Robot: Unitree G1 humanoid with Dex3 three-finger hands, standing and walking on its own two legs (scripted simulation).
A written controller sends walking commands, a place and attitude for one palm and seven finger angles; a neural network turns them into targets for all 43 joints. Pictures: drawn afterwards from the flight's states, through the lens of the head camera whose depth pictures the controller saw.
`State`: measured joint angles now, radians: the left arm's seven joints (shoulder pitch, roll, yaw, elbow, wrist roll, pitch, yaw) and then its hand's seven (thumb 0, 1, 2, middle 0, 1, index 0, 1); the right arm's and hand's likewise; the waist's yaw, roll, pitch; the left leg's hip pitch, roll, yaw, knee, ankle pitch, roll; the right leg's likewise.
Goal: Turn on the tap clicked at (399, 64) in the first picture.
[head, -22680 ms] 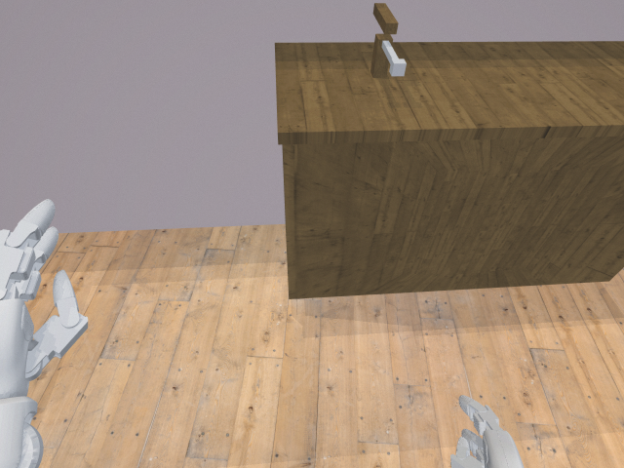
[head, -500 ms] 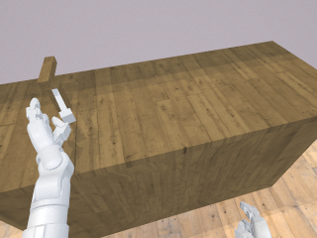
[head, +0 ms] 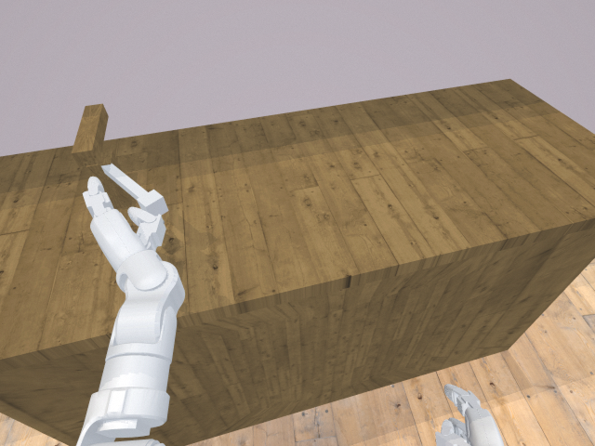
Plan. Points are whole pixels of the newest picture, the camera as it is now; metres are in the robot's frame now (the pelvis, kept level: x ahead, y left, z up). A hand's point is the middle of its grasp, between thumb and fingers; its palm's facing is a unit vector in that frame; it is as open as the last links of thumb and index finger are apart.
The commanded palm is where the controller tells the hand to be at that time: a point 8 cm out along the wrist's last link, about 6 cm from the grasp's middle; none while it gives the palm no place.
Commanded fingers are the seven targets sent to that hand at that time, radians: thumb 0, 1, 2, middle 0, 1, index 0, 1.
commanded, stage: push the lever round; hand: left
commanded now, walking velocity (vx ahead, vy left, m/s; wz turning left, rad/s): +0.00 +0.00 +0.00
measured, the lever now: (152, 205) +0.40 +0.25 +0.12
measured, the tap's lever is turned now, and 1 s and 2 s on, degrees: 33 63 74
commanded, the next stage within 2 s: lift the hand up off the lever in 1.42 s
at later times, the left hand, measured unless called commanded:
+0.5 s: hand (187, 208) +0.39 +0.20 +0.12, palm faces +0.78 -0.63 -0.07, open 7.6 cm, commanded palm +0.35 +0.21 +0.12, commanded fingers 0.00 0.90 0.90 -0.15 -0.15 -0.15 -0.15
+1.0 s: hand (206, 189) +0.44 +0.18 +0.12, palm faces +0.82 -0.55 -0.12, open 7.7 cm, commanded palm +0.39 +0.20 +0.12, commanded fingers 0.00 0.90 0.90 -0.15 -0.15 -0.15 -0.15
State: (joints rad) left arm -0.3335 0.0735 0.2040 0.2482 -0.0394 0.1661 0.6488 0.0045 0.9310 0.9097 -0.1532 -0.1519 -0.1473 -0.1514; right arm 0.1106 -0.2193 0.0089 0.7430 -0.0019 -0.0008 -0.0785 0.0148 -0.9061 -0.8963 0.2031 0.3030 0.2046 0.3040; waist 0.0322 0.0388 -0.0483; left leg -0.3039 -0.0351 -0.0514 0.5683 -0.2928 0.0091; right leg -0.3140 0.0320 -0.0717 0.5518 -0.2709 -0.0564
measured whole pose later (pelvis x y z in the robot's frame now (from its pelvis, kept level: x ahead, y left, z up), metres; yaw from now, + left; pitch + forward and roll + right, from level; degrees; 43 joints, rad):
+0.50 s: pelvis +0.00 -0.01 +0.00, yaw +0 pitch +3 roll +0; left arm -0.49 0.00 0.20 0.40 0.01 0.18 0.81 0.01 0.94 0.91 -0.15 -0.15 -0.15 -0.15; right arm 0.11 -0.21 -0.02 0.78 -0.03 0.02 -0.03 0.01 -0.91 -0.90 0.20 0.30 0.20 0.30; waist 0.02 0.04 -0.07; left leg -0.34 -0.03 -0.06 0.59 -0.30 0.00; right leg -0.35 0.04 -0.08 0.57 -0.28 -0.07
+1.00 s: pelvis +0.01 -0.02 -0.01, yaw +1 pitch +8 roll +0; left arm -0.72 0.02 0.32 0.65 0.07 0.17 0.92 0.00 0.92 0.92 -0.15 -0.15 -0.15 -0.15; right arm 0.16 -0.22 -0.03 0.80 -0.06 0.02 0.01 0.01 -0.91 -0.90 0.20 0.30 0.20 0.30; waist -0.02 0.04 -0.11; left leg -0.44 -0.02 -0.07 0.63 -0.32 -0.02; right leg -0.45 0.05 -0.09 0.62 -0.30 -0.08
